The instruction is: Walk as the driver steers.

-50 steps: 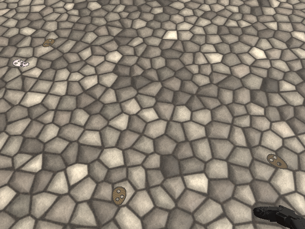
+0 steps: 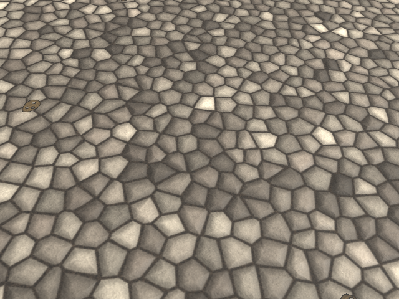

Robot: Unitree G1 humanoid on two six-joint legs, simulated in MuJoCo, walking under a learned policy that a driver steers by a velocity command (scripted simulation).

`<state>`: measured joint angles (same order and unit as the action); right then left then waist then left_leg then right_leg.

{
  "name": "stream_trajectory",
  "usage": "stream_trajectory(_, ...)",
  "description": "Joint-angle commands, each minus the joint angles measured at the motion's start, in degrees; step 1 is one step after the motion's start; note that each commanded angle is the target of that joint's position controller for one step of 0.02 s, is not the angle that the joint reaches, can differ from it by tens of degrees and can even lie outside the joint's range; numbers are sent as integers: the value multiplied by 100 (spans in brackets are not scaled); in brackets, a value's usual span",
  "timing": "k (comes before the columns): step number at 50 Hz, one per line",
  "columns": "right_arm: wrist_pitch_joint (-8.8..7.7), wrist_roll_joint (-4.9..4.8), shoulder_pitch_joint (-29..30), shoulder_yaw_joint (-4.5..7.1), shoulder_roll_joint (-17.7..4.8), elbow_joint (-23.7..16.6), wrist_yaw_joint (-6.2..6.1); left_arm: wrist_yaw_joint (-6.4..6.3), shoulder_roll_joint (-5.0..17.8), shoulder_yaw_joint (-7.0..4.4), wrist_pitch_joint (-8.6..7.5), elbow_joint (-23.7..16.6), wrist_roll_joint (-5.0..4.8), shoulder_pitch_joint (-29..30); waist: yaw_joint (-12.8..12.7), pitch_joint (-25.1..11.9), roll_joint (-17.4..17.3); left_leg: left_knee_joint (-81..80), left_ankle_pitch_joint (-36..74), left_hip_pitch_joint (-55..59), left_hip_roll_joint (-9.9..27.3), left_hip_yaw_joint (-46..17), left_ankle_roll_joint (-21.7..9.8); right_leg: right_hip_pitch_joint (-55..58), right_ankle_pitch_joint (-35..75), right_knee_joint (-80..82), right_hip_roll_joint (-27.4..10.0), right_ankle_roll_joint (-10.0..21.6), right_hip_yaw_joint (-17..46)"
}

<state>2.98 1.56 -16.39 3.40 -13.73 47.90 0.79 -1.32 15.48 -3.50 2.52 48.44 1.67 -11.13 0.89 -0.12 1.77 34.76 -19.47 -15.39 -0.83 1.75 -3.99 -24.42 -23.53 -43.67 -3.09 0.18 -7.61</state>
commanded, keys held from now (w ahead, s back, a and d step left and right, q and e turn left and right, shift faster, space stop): w+q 0.20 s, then w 0.16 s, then w+e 0.64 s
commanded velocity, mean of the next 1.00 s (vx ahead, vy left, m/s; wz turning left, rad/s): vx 0.43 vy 0.00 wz -0.01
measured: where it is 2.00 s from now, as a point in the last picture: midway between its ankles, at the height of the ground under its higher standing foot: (219, 200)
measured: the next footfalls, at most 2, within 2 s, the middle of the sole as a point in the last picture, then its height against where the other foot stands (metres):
right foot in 0.46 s outside the picture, level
left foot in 0.96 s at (163, 276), level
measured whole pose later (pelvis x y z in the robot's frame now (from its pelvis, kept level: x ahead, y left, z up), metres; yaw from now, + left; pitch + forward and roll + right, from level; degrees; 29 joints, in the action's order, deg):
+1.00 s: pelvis +0.46 +0.02 -0.01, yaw -6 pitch +2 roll +0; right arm -4.4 2.7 -0.1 0.6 -14.2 40.5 -0.1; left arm -0.3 15.2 -3.9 -2.5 52.4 -0.3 -25.3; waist -5.2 3.2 0.1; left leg 32.1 -6.0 -26.7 -1.3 1.2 -2.5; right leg -5.7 -28.0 -45.8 6.9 4.7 9.8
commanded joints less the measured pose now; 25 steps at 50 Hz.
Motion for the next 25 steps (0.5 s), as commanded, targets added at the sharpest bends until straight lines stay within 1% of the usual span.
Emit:
stream_trajectory(1, -70, -50, -221, 235, -1123, -220, -191, 134, 647, -153, -200, -716, -52, 662, -70, 1039, -1149, -3235, -2779, 2, 1652, -3128, -917, -1806, 508, -1023, 29, -148, 855)
stream_trajectory(2, -144, -70, -30, 237, -1114, -291, -156, 186, 652, -170, -252, -564, 7, 446, -158, 842, -1044, -3104, -1926, 217, 1355, -2682, -788, -1627, 840, -1041, 54, -167, 824)
stream_trajectory(3, -232, -88, -6, 215, -1007, -312, -126, 226, 632, -179, -279, -421, 99, 288, -159, 629, -837, -2965, -1279, 425, 1141, -2340, -756, -1490, 1085, -1156, 82, -174, 764)
stream_trajectory(4, -310, -100, -109, 193, -911, -285, -84, 261, 565, -176, -287, -382, 116, 238, -143, 414, -695, -2868, -894, 653, 1054, -2197, -751, -1425, 1216, -1188, 92, -169, 777)
stream_trajectory(5, -374, -122, -274, 201, -902, -237, -52, 275, 502, -168, -281, -398, 101, 288, -94, 323, -606, -2822, -702, 892, 1028, -2170, -759, -1511, 1303, -1160, 100, -170, 785)
stream_trajectory(7, -456, -133, -580, 229, -940, -143, -28, 266, 435, -149, -268, -464, 72, 485, 29, 328, -690, -2795, -513, 1201, 1021, -2207, -817, -1719, 1418, -962, 79, -216, 808)
stream_trajectory(10, -505, -116, -918, 249, -961, -59, -50, 249, 444, -141, -294, -582, 53, 820, 225, 372, -806, -2760, -286, 1465, 1048, -2330, -933, -1882, 1486, -505, 66, -339, 840)
stream_trajectory(12, -536, -106, -1033, 249, -957, -10, -74, 266, 410, -113, -333, -618, 42, 964, 314, 376, -821, -2708, -36, 1588, 1048, -2262, -959, -1803, 1525, -70, 62, -386, 806)
stream_trajectory(14, -571, -87, -1150, 241, -945, 56, -94, 291, 367, -77, -381, -681, 32, 1160, 423, 409, -822, -2619, 227, 1600, 1053, -2197, -965, -1604, 1536, 346, 70, -375, 755)
stream_trajectory(17, -628, -47, -1251, 238, -981, 136, -109, 325, 367, -38, -462, -812, 9, 1389, 514, 502, -844, -2410, 739, 1575, 1132, -2195, -959, -1267, 1361, 834, 98, -219, 679)
stream_trajectory(18, -647, -37, -1232, 244, -1014, 146, -115, 330, 393, -35, -490, -854, -1, 1387, 488, 513, -872, -2308, 1065, 1542, 1172, -2213, -935, -1085, 1245, 949, 122, -138, 647)
stream_trajectory(20, -679, -36, -1054, 262, -1098, 135, -130, 312, 453, -45, -537, -831, -30, 1060, 285, 456, -920, -2145, 1729, 1395, 1260, -2096, -785, -415, 1119, 1200, 189, 81, 528)
stream_trajectory(21, -690, -46, -933, 263, -1125, 133, -134, 279, 476, -64, -557, -748, -43, 739, 104, 406, -879, -1952, 2238, 1216, 1233, -1951, -679, 171, 1112, 1389, 299, 194, 433)
stream_trajectory(22, -704, -66, -821, 249, -1127, 142, -133, 220, 505, -104, -584, -564, -37, 180, -204, 216, -693, -1360, 3131, 1031, 1058, -1674, -548, 1033, 1246, 1727, 489, 316, 332)
stream_trajectory(23, -731, -59, -824, 198, -982, 149, -118, 147, 731, -196, -640, -299, 1, -642, -535, -295, -284, -157, 3525, 691, 690, -1217, -400, 2192, 1131, 1842, 313, 498, 644)
stream_trajectory(24, -761, -160, -823, 82, -618, -80, -91, 102, 1285, -314, -681, -204, 102, -1604, -855, -1025, 737, 1778, 2266, -575, 96, -622, -111, 3560, -292, 2400, -1073, 1046, 2843)
stream_trajectory(25, -778, -64, -1074, 75, -550, -131, -71, 164, 1603, -377, -631, -34, 35, -1666, -548, -935, 1544, 2811, -909, -1929, -570, -451, -9, 3875, -619, 3211, -1823, 1457, 5076)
